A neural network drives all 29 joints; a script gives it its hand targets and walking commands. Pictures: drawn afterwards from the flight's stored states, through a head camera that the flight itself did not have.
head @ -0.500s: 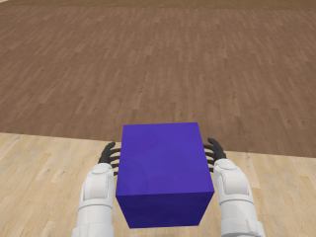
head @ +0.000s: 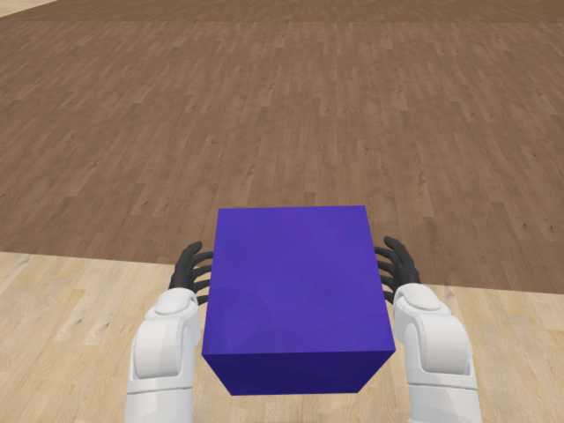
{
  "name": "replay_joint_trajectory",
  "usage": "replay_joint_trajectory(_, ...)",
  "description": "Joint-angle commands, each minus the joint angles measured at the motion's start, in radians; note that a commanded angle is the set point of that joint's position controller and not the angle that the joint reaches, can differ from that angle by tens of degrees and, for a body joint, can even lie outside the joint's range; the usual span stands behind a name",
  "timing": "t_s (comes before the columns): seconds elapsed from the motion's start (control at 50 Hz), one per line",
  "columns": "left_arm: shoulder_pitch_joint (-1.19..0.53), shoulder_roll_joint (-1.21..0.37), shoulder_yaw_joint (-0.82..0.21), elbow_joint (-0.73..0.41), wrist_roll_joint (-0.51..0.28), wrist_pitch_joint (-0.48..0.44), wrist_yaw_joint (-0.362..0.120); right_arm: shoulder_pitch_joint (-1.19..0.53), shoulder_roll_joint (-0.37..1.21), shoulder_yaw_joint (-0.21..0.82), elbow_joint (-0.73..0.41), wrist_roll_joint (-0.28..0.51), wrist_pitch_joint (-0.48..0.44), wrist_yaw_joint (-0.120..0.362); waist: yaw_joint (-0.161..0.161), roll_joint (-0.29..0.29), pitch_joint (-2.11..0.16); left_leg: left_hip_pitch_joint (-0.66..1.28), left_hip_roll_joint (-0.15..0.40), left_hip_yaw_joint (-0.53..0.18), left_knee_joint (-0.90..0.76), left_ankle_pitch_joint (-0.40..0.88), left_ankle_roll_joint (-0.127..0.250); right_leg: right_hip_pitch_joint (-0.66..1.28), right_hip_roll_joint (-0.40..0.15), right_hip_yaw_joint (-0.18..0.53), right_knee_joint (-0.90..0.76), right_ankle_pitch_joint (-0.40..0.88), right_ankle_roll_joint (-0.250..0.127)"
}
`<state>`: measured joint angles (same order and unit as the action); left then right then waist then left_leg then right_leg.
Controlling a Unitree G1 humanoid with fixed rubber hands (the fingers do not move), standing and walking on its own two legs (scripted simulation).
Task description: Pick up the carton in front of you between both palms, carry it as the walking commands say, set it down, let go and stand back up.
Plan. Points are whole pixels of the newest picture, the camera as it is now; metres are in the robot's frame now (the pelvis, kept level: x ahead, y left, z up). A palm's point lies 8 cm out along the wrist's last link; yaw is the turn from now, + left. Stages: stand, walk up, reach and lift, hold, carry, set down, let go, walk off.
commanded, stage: carry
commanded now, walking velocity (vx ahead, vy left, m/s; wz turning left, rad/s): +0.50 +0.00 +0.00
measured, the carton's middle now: (293, 307) +0.30 -0.01 +0.02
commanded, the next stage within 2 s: none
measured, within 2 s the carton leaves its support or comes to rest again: neither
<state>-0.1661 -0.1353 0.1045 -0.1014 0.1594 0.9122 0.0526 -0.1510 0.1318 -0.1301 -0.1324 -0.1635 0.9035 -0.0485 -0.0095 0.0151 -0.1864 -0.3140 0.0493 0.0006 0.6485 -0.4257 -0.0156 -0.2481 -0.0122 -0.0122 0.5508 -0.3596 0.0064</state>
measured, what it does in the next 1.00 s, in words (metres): walks ahead: right foot, then left foot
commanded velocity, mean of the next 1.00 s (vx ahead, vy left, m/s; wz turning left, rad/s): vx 0.50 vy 0.00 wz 0.00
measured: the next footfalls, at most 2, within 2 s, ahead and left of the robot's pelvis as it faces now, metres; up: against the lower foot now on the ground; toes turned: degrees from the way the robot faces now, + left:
right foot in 0.34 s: +0.28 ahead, -0.11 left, +0.00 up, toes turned -11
left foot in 0.80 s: +0.63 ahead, +0.08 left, +0.00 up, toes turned +11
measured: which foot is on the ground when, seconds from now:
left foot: down 0.00-0.36, up 0.38-0.78, down 0.80-1.00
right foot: down 0.00-0.12, up 0.14-0.32, down 0.34-0.82, up 0.84-1.00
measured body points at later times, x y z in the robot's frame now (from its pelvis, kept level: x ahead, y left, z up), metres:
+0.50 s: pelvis +0.25 -0.04 +0.01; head +0.23 -0.04 +0.46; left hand +0.48 +0.13 +0.08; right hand +0.50 -0.18 +0.08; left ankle +0.16 +0.08 -0.65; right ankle +0.24 -0.10 -0.73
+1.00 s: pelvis +0.58 +0.01 +0.01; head +0.58 +0.02 +0.46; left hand +0.83 +0.14 +0.08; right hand +0.80 -0.17 +0.09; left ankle +0.59 +0.07 -0.73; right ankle +0.52 -0.13 -0.65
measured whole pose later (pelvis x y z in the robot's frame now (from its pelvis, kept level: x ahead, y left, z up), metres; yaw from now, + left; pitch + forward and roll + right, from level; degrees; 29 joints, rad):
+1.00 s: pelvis +0.58 +0.01 +0.01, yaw -4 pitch +4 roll -1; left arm 0.11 -0.14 0.03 -0.54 0.01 1.12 0.15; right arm 0.11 0.14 -0.04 -0.54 0.00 1.10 -0.15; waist -0.05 -0.01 -0.09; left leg -0.27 0.03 0.26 0.38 -0.20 0.08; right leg -0.52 -0.10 -0.07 1.10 -0.26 -0.02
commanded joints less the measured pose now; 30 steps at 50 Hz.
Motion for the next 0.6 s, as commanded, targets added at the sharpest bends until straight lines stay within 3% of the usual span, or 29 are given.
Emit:
replay_joint_trajectory(0.0, -0.409, -0.843, -0.639, -0.194, -0.286, 0.038, -0.147, -0.483, 0.880, 0.727, -0.152, 0.328, 0.057, 0.163, 0.035, -0.216, -0.008, -0.339, -0.028, 0.121, -0.016, -0.079, 0.002, 0.262, -0.296, 0.392, -0.258, 0.184, -0.188)
replay_joint_trajectory(0.02, -0.381, -0.836, -0.647, -0.237, -0.293, 0.062, -0.128, -0.435, 0.874, 0.729, -0.181, 0.338, 0.078, 0.149, 0.030, -0.180, -0.043, -0.254, -0.041, 0.149, -0.101, -0.026, 0.005, 0.253, -0.265, 0.308, -0.215, 0.263, -0.169)
replay_joint_trajectory(0.06, -0.307, -0.812, -0.661, -0.306, -0.305, 0.109, -0.092, -0.337, 0.856, 0.720, -0.240, 0.345, 0.123, 0.113, 0.020, -0.124, -0.132, 0.140, -0.057, 0.188, -0.259, 0.150, 0.015, 0.054, -0.174, 0.092, -0.077, 0.215, -0.097)
replay_joint_trajectory(0.08, -0.299, -0.790, -0.667, -0.351, -0.311, 0.134, -0.077, -0.275, 0.840, 0.701, -0.255, 0.334, 0.144, 0.089, -0.006, -0.024, -0.159, 0.358, 0.050, 0.019, -0.347, 0.104, 0.057, -0.125, -0.104, -0.032, 0.100, 0.195, -0.046)
replay_joint_trajectory(0.1, -0.317, -0.771, -0.672, -0.399, -0.335, 0.161, -0.064, -0.228, 0.804, 0.665, -0.258, 0.304, 0.161, 0.061, -0.020, 0.241, -0.139, 0.541, 0.261, -0.317, -0.353, 0.249, 0.159, -0.422, -0.026, -0.138, 0.357, 0.079, -0.002)
replay_joint_trajectory(0.12, -0.309, -0.748, -0.681, -0.423, -0.354, 0.183, -0.053, -0.186, 0.790, 0.637, -0.278, 0.280, 0.177, 0.036, -0.024, 0.286, -0.092, 0.609, 0.359, -0.436, -0.357, 0.494, 0.246, -0.604, -0.013, -0.105, 0.427, -0.177, -0.008)
replay_joint_trajectory(0.14, -0.298, -0.749, -0.683, -0.450, -0.369, 0.194, -0.042, -0.179, 0.782, 0.627, -0.331, 0.286, 0.193, 0.017, -0.026, 0.179, -0.059, 0.616, 0.374, -0.408, -0.335, 0.600, 0.268, -0.664, -0.052, -0.063, 0.442, -0.255, -0.016)
replay_joint_trajectory(0.16, -0.273, -0.760, -0.674, -0.466, -0.375, 0.202, -0.031, -0.184, 0.792, 0.630, -0.376, 0.299, 0.205, 0.002, -0.029, 0.105, -0.064, 0.615, 0.367, -0.361, -0.347, 0.562, 0.259, -0.673, -0.070, -0.056, 0.410, -0.259, -0.016)
replay_joint_trajectory(0.18, -0.250, -0.770, -0.661, -0.482, -0.375, 0.205, -0.018, -0.197, 0.803, 0.638, -0.421, 0.316, 0.210, -0.012, -0.026, 0.068, -0.059, 0.580, 0.343, -0.291, -0.370, 0.491, 0.227, -0.641, -0.080, -0.064, 0.317, -0.216, -0.014)
replay_joint_trajectory(0.22, -0.203, -0.756, -0.622, -0.498, -0.357, 0.206, 0.016, -0.208, 0.777, 0.647, -0.479, 0.331, 0.215, -0.038, -0.014, 0.106, -0.067, 0.441, 0.260, -0.125, -0.389, 0.430, 0.156, -0.447, -0.047, -0.121, 0.154, -0.041, -0.011)
replay_joint_trajectory(0.26, -0.144, -0.705, -0.579, -0.507, -0.322, 0.205, 0.061, -0.183, 0.711, 0.644, -0.504, 0.344, 0.218, -0.066, -0.008, 0.149, -0.055, 0.294, 0.211, 0.005, -0.374, 0.401, 0.114, -0.253, -0.002, -0.183, 0.030, 0.094, -0.013)
replay_joint_trajectory(0.3, -0.078, -0.638, -0.534, -0.503, -0.287, 0.205, 0.106, -0.152, 0.635, 0.631, -0.514, 0.349, 0.224, -0.098, 0.013, 0.102, -0.097, 0.124, 0.157, 0.125, -0.228, 0.397, 0.069, 0.074, 0.057, -0.275, -0.082, 0.201, -0.017)
replay_joint_trajectory(0.32, -0.065, -0.608, -0.515, -0.501, -0.277, 0.208, 0.126, -0.128, 0.597, 0.621, -0.508, 0.349, 0.228, -0.112, 0.017, 0.058, -0.136, 0.004, 0.132, 0.178, -0.090, 0.401, 0.049, 0.268, 0.022, -0.242, -0.076, 0.153, -0.034)
replay_joint_trajectory(0.34, -0.045, -0.573, -0.497, -0.500, -0.268, 0.207, 0.146, -0.151, 0.556, 0.612, -0.529, 0.353, 0.233, -0.124, 0.046, -0.107, -0.152, -0.151, 0.058, 0.224, 0.188, 0.263, 0.003, 0.352, -0.173, 0.109, -0.221, -0.101, -0.087)
replay_joint_trajectory(0.36, -0.050, -0.542, -0.476, -0.486, -0.264, 0.208, 0.162, -0.170, 0.550, 0.612, -0.530, 0.362, 0.241, -0.132, 0.048, -0.323, -0.137, -0.401, -0.048, 0.181, 0.444, -0.051, -0.017, 0.445, -0.413, 0.572, -0.354, -0.101, -0.221)
replay_joint_trajectory(0.38, -0.075, -0.549, -0.484, -0.512, -0.284, 0.210, 0.168, -0.160, 0.549, 0.608, -0.514, 0.365, 0.239, -0.138, 0.042, -0.217, -0.114, -0.465, 0.019, 0.043, 0.568, -0.076, 0.023, 0.413, -0.440, 0.581, -0.345, -0.005, -0.265)
replay_joint_trajectory(0.4, -0.107, -0.572, -0.495, -0.531, -0.306, 0.209, 0.169, -0.165, 0.564, 0.602, -0.510, 0.373, 0.237, -0.141, 0.041, -0.127, -0.088, -0.467, 0.060, 0.023, 0.595, -0.043, 0.042, 0.351, -0.409, 0.495, -0.324, 0.138, -0.257)
replay_joint_trajectory(0.42, -0.138, -0.583, -0.512, -0.549, -0.322, 0.207, 0.166, -0.138, 0.583, 0.586, -0.487, 0.361, 0.233, -0.144, 0.035, -0.046, -0.097, -0.457, 0.088, 0.013, 0.573, 0.012, 0.047, 0.325, -0.391, 0.416, -0.330, 0.172, -0.235)
replay_joint_trajectory(0.44, -0.157, -0.600, -0.533, -0.550, -0.334, 0.206, 0.161, -0.119, 0.597, 0.568, -0.468, 0.345, 0.226, -0.146, 0.030, -0.013, -0.088, -0.431, 0.106, 0.008, 0.509, 0.065, 0.041, 0.289, -0.366, 0.337, -0.351, 0.188, -0.201)
replay_joint_trajectory(0.48, -0.149, -0.618, -0.566, -0.538, -0.352, 0.202, 0.143, -0.078, 0.622, 0.545, -0.434, 0.307, 0.215, -0.149, 0.027, -0.053, -0.081, -0.362, 0.081, 0.052, 0.375, 0.110, 0.026, 0.237, -0.313, 0.187, -0.373, 0.235, -0.152)
replay_joint_trajectory(0.54, -0.107, -0.621, -0.599, -0.533, -0.360, 0.200, 0.113, -0.040, 0.654, 0.557, -0.416, 0.286, 0.204, -0.137, 0.028, -0.098, -0.039, -0.372, 0.058, 0.103, 0.201, 0.198, 0.015, 0.264, -0.271, 0.076, -0.399, 0.289, -0.138)
replay_joint_trajectory(0.58, -0.090, -0.626, -0.620, -0.536, -0.365, 0.199, 0.088, -0.024, 0.659, 0.573, -0.426, 0.273, 0.204, -0.125, 0.028, -0.130, 0.001, -0.371, 0.039, 0.142, 0.085, 0.256, 0.012, 0.282, -0.242, 0.004, -0.386, 0.405, -0.131)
